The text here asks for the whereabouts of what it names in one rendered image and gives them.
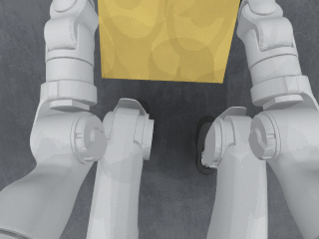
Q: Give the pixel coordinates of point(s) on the carton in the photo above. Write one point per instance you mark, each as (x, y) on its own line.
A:
(166, 40)

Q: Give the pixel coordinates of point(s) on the robot left forearm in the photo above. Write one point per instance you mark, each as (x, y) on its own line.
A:
(69, 56)

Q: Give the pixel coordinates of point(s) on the robot right upper arm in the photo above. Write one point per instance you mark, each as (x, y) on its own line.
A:
(288, 139)

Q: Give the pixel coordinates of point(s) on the robot right forearm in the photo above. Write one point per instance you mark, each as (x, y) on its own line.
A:
(272, 58)

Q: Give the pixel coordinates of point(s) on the robot left thigh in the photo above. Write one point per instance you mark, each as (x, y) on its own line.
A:
(115, 203)

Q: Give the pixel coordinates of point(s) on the robot left upper arm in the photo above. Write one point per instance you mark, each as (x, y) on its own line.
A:
(39, 205)

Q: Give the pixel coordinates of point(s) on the left robot foot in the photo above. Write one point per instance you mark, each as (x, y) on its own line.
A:
(145, 107)

